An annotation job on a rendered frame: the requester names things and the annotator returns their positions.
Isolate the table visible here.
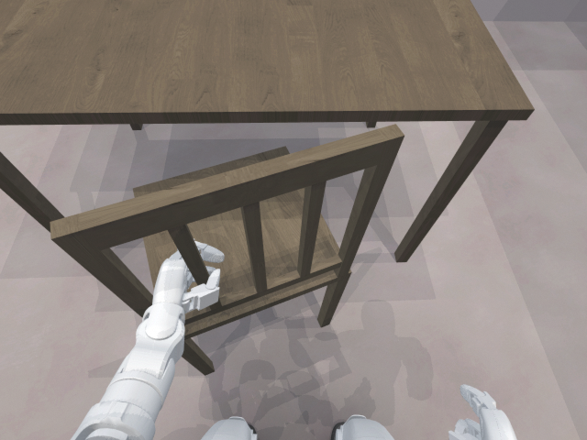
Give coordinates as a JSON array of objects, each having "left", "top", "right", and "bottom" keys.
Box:
[{"left": 0, "top": 0, "right": 535, "bottom": 262}]

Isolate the chair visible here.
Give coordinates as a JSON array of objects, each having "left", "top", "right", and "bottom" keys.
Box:
[{"left": 50, "top": 124, "right": 404, "bottom": 375}]

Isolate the right robot shin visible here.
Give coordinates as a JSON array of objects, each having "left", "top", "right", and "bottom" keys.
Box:
[{"left": 343, "top": 415, "right": 366, "bottom": 425}]

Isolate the right robot hand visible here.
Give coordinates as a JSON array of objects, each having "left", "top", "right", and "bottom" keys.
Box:
[{"left": 449, "top": 384, "right": 517, "bottom": 440}]

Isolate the robot left forearm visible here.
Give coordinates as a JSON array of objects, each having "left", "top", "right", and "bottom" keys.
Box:
[{"left": 71, "top": 302, "right": 185, "bottom": 440}]

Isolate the right robot thigh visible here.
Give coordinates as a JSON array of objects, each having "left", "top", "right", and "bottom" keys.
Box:
[{"left": 336, "top": 418, "right": 394, "bottom": 440}]

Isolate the left robot hand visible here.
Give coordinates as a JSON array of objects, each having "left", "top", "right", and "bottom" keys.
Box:
[{"left": 152, "top": 241, "right": 225, "bottom": 314}]

